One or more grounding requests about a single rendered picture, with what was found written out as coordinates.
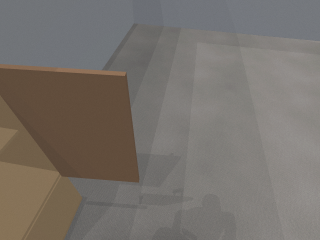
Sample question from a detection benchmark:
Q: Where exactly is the cupboard door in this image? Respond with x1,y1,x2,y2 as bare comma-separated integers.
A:
0,64,140,183

